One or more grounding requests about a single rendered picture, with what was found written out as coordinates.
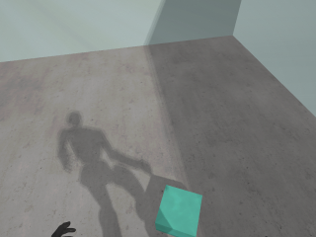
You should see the carton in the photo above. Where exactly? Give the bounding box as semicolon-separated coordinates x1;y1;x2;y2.
155;185;202;237

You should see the left robot hand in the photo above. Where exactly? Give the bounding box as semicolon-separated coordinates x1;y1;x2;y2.
51;221;76;237

